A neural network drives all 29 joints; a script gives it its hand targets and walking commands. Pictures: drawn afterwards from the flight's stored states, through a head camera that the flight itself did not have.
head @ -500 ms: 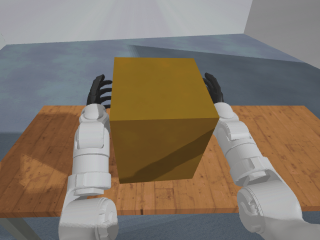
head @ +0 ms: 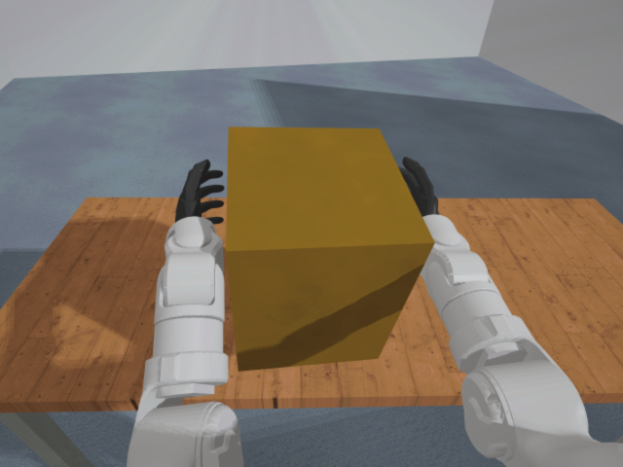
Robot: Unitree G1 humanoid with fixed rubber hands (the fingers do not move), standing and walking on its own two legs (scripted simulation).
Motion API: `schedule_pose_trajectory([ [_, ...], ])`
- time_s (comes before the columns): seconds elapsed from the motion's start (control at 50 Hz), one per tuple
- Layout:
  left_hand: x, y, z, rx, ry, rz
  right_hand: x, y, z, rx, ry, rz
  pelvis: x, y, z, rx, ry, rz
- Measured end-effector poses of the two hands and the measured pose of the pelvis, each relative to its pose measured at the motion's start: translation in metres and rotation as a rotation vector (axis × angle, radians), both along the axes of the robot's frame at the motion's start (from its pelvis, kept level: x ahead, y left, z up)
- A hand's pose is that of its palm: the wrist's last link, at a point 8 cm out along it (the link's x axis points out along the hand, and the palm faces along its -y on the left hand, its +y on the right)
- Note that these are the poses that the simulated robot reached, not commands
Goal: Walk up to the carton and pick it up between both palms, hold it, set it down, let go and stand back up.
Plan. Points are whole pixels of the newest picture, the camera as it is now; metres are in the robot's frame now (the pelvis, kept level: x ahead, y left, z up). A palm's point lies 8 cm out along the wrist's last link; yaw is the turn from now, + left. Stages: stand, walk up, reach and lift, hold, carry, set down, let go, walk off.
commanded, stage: set down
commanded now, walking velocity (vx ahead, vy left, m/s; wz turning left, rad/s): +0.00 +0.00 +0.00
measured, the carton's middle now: (308, 250) +0.37 +0.02 +0.13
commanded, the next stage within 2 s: none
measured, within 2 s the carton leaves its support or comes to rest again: neither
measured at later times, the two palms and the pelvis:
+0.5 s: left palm (207, 233) +0.38 +0.15 +0.16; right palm (417, 221) +0.41 -0.14 +0.15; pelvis +0.02 +0.00 +0.00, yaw +0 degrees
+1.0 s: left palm (227, 244) +0.39 +0.13 +0.13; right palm (428, 230) +0.41 -0.16 +0.13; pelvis +0.02 -0.01 +0.00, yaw +0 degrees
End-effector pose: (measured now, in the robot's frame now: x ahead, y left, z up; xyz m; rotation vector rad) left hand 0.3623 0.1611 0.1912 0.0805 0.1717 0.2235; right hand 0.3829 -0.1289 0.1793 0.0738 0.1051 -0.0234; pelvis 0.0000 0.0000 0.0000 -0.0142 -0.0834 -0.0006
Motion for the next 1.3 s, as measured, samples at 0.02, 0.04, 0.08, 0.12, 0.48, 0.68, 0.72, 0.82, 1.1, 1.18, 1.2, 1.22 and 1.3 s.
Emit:
schedule_pose_trajectory([
  [0.02, 0.0, 0.0, -0.001, 0.0, 0.001, 0.0, 0.0, 0.0, -0.002, 0.005, 0.001, 0.0, -0.001, 0.0, 0.0, 0.0, -0.001, 0.0],
  [0.04, 0.0, 0.0, -0.002, -0.001, 0.002, 0.001, 0.0, 0.0, -0.003, 0.009, 0.002, -0.001, -0.001, 0.0, 0.0, 0.0, -0.001, 0.0],
  [0.08, 0.0, -0.001, -0.002, -0.003, -0.001, 0.002, 0.0, -0.001, -0.004, 0.018, 0.0, -0.001, -0.001, 0.0, 0.0, 0.0, -0.002, 0.001],
  [0.12, 0.001, -0.001, -0.002, -0.004, -0.005, 0.002, 0.001, -0.001, -0.005, 0.026, -0.004, -0.001, -0.001, 0.0, 0.0, 0.0, -0.001, 0.001],
  [0.48, 0.021, -0.008, -0.033, -0.028, 0.046, 0.015, 0.024, -0.008, -0.026, -0.024, 0.038, 0.017, 0.016, 0.001, 0.0, -0.002, 0.022, 0.003],
  [0.68, 0.026, -0.016, -0.05, -0.039, 0.081, 0.022, 0.031, -0.016, -0.04, -0.066, 0.066, 0.032, 0.025, -0.001, 0.0, -0.002, 0.035, 0.008],
  [0.72, 0.027, -0.018, -0.051, -0.041, 0.084, 0.022, 0.032, -0.019, -0.041, -0.068, 0.068, 0.032, 0.026, -0.002, 0.0, -0.002, 0.037, 0.007],
  [0.82, 0.029, -0.024, -0.052, -0.038, 0.085, 0.021, 0.033, -0.025, -0.043, -0.073, 0.068, 0.034, 0.027, -0.006, 0.0, -0.001, 0.042, 0.006],
  [1.1, 0.022, -0.032, -0.062, -0.024, 0.089, 0.031, 0.03, -0.033, -0.055, -0.072, 0.069, 0.05, 0.022, -0.014, 0.0, 0.0, 0.058, 0.011],
  [1.18, 0.02, -0.032, -0.065, -0.022, 0.081, 0.032, 0.028, -0.033, -0.059, -0.06, 0.063, 0.052, 0.019, -0.015, 0.0, 0.001, 0.068, 0.012],
  [1.2, 0.02, -0.033, -0.066, -0.021, 0.08, 0.031, 0.028, -0.034, -0.06, -0.052, 0.063, 0.051, 0.018, -0.015, 0.0, 0.001, 0.071, 0.011],
  [1.22, 0.02, -0.033, -0.067, -0.02, 0.08, 0.031, 0.027, -0.034, -0.062, -0.044, 0.064, 0.051, 0.017, -0.015, 0.0, 0.001, 0.074, 0.011],
  [1.3, 0.019, -0.035, -0.071, -0.021, 0.085, 0.031, 0.026, -0.036, -0.069, -0.026, 0.07, 0.05, 0.015, -0.016, 0.0, 0.001, 0.087, 0.011],
])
